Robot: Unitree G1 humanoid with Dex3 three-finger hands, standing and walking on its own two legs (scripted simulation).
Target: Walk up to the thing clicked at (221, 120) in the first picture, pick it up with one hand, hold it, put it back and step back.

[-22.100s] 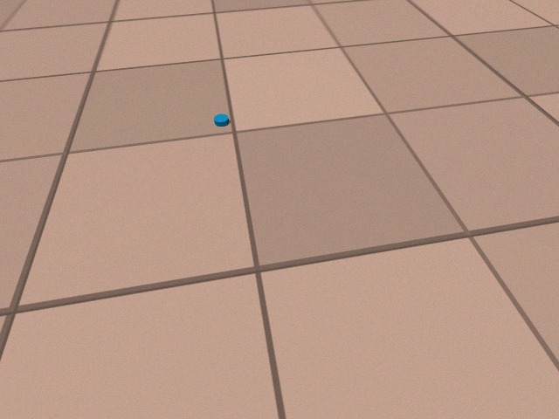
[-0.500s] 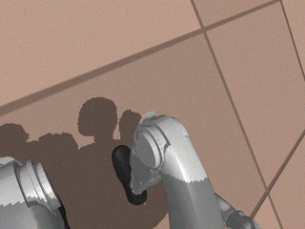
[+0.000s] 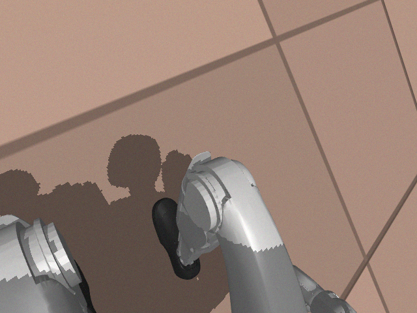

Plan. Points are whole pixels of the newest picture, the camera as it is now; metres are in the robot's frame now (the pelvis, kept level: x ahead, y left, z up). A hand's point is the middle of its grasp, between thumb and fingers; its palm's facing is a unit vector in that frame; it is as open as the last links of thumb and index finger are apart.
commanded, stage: close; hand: left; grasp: from above
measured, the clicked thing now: out of the picture +0.45 +0.41 -0.29
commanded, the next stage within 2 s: settle in 1.02 s
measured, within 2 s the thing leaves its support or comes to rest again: leaves its support in 1.38 s
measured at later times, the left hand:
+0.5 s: hand out of the picture +0.43 +0.40 -0.24, palm faces -0.43 -0.18 -0.88, open 11.4 cm
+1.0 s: hand out of the picture +0.43 +0.40 -0.24, palm faces -0.42 -0.17 -0.89, open 10.6 cm
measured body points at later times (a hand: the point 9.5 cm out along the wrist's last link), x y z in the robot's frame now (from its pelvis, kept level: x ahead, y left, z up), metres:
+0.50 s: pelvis +0.00 +0.00 +0.00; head +0.28 +0.15 +0.31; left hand +0.45 +0.41 -0.19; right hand +0.08 -0.25 -0.06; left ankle +0.06 +0.12 -0.27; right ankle +0.13 -0.11 -0.27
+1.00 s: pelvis +0.00 +0.00 +0.00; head +0.28 +0.15 +0.31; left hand +0.45 +0.41 -0.19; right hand +0.08 -0.25 -0.05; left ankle +0.06 +0.12 -0.27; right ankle +0.13 -0.11 -0.27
